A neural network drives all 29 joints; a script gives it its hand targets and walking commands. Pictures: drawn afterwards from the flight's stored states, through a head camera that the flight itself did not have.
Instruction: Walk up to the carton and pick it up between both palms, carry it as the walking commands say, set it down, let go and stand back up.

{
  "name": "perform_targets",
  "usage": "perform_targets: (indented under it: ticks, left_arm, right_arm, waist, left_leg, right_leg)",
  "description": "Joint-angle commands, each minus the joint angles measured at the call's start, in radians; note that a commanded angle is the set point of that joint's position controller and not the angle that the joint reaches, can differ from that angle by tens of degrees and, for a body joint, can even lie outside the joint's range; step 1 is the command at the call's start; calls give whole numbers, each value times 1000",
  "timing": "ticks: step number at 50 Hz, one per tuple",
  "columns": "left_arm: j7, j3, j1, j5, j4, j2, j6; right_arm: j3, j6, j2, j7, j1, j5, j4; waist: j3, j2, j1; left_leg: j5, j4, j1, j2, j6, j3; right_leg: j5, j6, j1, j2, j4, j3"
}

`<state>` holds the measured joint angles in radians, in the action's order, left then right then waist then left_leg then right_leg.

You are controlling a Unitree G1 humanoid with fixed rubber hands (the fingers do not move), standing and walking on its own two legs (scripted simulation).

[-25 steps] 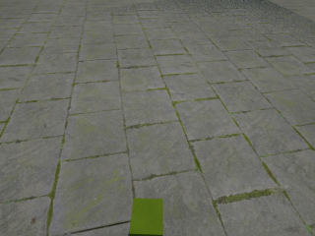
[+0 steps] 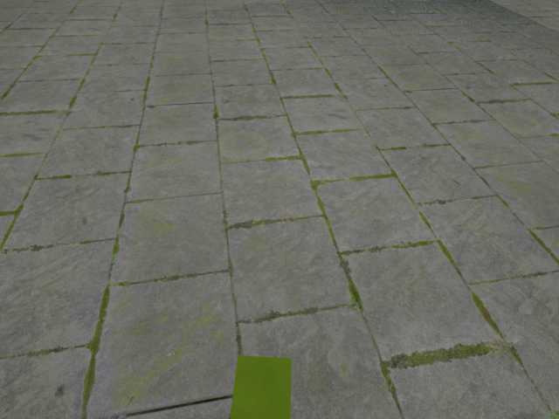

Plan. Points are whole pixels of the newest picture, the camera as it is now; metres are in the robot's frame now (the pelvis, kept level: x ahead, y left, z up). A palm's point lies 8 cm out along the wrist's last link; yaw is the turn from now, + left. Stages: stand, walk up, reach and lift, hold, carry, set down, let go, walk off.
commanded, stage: stand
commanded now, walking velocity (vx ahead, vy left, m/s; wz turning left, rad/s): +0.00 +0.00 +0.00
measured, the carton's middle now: (262, 400) +0.34 +0.03 -0.64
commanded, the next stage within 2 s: none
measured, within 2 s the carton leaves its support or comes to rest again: neither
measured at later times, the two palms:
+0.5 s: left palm out of the picture -0.05 +0.24 -0.13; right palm out of the picture -0.04 -0.24 -0.13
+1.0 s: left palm out of the picture -0.10 +0.21 -0.13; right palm out of the picture -0.08 -0.22 -0.14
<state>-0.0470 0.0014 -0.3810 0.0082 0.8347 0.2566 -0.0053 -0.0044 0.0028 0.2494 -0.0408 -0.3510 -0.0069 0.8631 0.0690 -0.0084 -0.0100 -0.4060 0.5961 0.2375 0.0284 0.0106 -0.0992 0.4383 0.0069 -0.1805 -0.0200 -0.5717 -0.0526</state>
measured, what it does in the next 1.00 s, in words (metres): stands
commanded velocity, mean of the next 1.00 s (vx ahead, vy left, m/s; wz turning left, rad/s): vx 0.00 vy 0.00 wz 0.00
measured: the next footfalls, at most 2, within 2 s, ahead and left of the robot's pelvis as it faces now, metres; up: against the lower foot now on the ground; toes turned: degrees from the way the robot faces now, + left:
none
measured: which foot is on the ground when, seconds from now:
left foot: down 0.00-1.00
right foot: down 0.00-1.00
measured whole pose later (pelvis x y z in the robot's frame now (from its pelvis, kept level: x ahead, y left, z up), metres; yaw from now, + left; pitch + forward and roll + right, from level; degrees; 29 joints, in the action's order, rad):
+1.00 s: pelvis -0.04 +0.00 +0.01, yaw +1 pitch -1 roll +0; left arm -0.05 0.04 -0.39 0.01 1.12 0.16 0.00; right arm 0.04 -0.02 0.15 -0.05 -0.35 -0.01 1.16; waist -0.01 0.00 -0.01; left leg -0.30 0.51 0.19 0.02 0.02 -0.12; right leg 0.34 0.01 -0.13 -0.02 -0.49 -0.03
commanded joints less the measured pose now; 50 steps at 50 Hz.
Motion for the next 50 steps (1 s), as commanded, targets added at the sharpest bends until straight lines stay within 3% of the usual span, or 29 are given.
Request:
perform_targets:
  ticks: [1, 25, 50]
  left_arm:
    - [-4, -21, -67, 1, -10, 106, -4]
    - [-9, 16, -99, 2, 192, 33, 9]
    - [-6, 28, -102, 4, 292, -21, 4]
  right_arm:
    - [-21, 3, 104, -4, -57, 0, -7]
    - [11, -17, 32, -9, -79, 2, 212]
    - [30, -16, -22, -9, -76, 1, 294]
  waist:
    - [-63, 4, 1]
    - [-146, 10, 2]
    - [-175, 9, 3]
  left_leg:
    - [484, -54, -5, -74, -33, -29]
    - [427, -122, -26, -77, -28, -46]
    - [328, -156, 0, -72, -22, -53]
  right_leg:
    - [-503, 17, 2, 84, 62, -38]
    - [-396, 23, 28, 88, 136, -33]
    - [-300, 26, -4, 86, 170, -36]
